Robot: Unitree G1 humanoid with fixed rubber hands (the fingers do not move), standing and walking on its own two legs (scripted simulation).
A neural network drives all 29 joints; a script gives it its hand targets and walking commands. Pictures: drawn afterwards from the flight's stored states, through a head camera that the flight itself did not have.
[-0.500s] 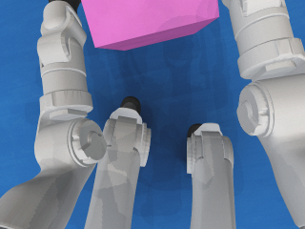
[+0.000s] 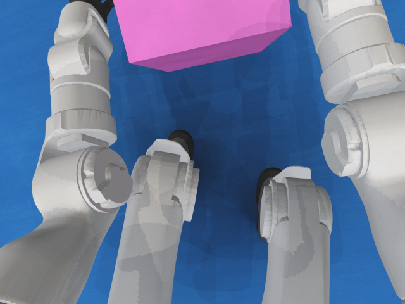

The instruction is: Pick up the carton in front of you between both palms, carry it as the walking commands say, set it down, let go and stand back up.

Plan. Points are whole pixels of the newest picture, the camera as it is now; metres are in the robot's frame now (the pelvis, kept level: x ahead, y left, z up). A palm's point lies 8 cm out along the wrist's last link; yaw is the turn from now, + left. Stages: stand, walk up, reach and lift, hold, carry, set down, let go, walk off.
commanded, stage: set down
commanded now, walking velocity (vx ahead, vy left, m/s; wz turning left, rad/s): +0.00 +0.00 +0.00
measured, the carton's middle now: out of the picture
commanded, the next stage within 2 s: let go in 1.96 s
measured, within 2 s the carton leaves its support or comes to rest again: rests again in 0.16 s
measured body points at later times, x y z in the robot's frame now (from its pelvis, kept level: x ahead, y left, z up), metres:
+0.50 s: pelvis +0.00 +0.00 -0.01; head +0.39 -0.01 +0.20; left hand +0.50 +0.27 -0.19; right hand +0.60 -0.02 -0.21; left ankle +0.13 +0.16 -0.37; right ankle +0.07 -0.11 -0.37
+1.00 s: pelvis -0.01 +0.01 -0.02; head +0.38 +0.02 +0.18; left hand +0.50 +0.30 -0.20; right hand +0.63 -0.06 -0.20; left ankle +0.13 +0.15 -0.37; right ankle +0.07 -0.11 -0.37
